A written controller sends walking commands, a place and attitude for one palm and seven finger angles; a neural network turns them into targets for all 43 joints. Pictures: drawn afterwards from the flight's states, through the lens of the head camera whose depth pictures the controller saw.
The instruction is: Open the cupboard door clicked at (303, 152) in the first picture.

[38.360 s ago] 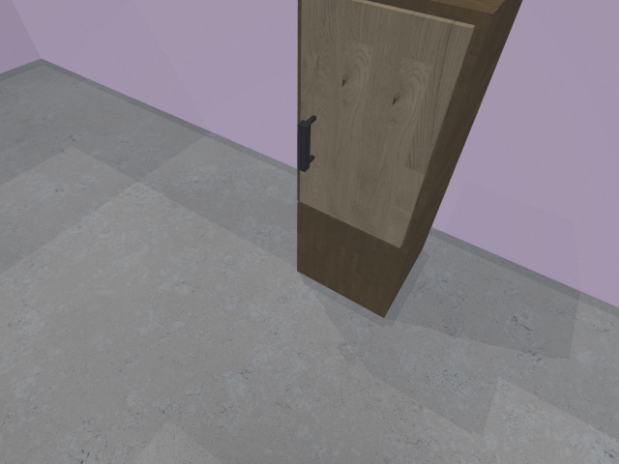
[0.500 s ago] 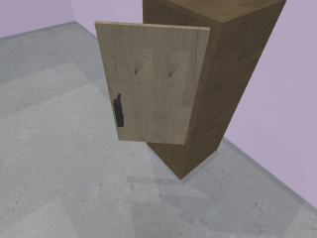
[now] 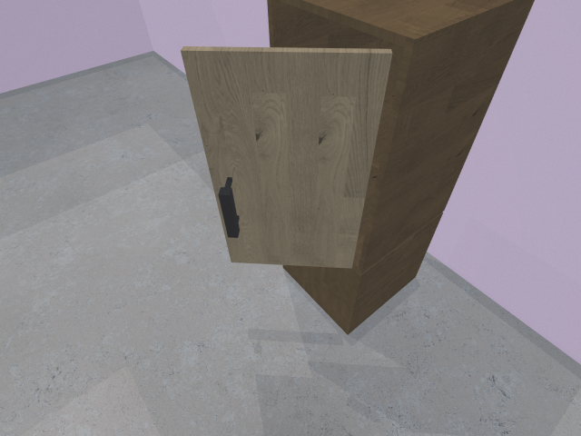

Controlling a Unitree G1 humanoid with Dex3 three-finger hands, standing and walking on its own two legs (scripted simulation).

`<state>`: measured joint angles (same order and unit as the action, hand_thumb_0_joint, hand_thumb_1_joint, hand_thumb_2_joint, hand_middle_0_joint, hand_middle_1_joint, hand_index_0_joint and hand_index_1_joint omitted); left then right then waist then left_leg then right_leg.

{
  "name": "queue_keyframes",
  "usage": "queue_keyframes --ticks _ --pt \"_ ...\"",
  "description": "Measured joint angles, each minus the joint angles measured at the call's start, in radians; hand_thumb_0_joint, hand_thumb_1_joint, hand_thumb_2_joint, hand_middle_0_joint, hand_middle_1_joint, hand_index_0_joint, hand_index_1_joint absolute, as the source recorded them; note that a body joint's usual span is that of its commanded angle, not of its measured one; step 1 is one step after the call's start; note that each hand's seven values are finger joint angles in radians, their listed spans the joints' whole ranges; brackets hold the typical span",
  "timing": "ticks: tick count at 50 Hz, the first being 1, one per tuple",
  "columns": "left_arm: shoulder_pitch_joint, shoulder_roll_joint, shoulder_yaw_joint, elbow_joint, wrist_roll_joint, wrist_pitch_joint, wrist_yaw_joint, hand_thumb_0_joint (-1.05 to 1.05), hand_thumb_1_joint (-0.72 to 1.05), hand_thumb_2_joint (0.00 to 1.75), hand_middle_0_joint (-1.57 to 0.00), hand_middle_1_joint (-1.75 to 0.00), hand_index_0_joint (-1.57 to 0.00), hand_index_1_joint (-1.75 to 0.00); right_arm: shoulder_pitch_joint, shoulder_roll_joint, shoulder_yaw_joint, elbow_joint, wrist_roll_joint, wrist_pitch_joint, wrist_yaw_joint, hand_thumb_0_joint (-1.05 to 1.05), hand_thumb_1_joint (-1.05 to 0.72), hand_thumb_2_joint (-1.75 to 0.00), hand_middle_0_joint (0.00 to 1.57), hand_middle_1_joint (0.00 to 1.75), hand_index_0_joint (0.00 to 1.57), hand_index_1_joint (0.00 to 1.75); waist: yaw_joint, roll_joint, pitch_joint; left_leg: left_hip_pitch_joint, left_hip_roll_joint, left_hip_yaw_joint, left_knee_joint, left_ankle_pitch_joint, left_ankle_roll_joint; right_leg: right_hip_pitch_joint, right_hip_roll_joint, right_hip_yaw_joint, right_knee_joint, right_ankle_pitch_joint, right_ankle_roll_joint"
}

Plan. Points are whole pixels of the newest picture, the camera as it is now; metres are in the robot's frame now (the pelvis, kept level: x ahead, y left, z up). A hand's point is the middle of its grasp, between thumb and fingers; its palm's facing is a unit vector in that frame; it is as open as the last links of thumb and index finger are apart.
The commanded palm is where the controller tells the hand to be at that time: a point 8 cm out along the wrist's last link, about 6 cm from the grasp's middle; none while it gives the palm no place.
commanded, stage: look again from close up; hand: left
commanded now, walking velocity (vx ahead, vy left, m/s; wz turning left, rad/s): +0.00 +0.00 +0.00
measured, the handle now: (231, 207) +0.61 +0.18 -0.09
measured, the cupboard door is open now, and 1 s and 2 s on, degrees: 47 47 47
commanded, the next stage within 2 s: shuffle to correct the standing spot in 0.18 s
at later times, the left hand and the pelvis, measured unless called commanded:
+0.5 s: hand out of the picture +0.03 +0.16 -0.18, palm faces +0.01 -0.98 -0.18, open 7.3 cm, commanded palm none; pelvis +0.03 -0.01 +0.00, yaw +0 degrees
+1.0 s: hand out of the picture +0.07 +0.18 -0.18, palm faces +0.00 -0.97 -0.23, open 7.3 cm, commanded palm none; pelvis +0.01 -0.01 -0.01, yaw +0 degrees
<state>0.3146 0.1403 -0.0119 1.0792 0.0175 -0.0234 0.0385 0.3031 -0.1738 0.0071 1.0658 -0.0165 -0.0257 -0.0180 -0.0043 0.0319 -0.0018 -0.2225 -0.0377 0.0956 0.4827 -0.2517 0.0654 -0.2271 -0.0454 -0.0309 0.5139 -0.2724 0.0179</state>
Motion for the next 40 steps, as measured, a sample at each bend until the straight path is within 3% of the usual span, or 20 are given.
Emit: queue_keyframes --ticks 16,25,40 --pt "-0.056 0.026 0.001 0.002 -0.003 0.006 -0.006 0.00 0.92 0.89 -0.20 -0.30 -0.20 -0.29 -0.058 -0.002 0.010 0.038 0.002 -0.008 -0.002 0.00 -0.91 -0.90 0.20 0.30 0.20 0.29 0.003 -0.034 0.032 0.042 0.013 -0.002 -0.040 0.004 -0.015 0.043 0.015 -0.002 -0.047 0.007 -0.010" --pt "-0.008 0.019 0.013 0.007 0.008 0.013 -0.021 0.00 0.91 0.89 -0.20 -0.30 -0.20 -0.29 -0.020 0.013 0.004 0.044 -0.003 0.003 0.006 0.00 -0.91 -0.90 0.20 0.30 0.20 0.29 0.007 -0.041 0.019 0.032 0.021 -0.002 0.031 -0.065 -0.020 0.034 0.020 -0.001 0.022 -0.060 -0.020" --pt "-0.045 0.014 0.023 -0.017 -0.004 0.023 0.015 0.00 0.92 0.89 -0.20 -0.30 -0.20 -0.29 -0.063 0.025 -0.013 0.034 0.008 0.006 -0.029 0.01 -0.92 -0.90 0.20 0.30 0.20 0.29 0.009 -0.053 0.064 0.046 0.019 0.005 0.005 -0.063 -0.028 0.036 0.020 0.007 0.016 -0.069 -0.018"
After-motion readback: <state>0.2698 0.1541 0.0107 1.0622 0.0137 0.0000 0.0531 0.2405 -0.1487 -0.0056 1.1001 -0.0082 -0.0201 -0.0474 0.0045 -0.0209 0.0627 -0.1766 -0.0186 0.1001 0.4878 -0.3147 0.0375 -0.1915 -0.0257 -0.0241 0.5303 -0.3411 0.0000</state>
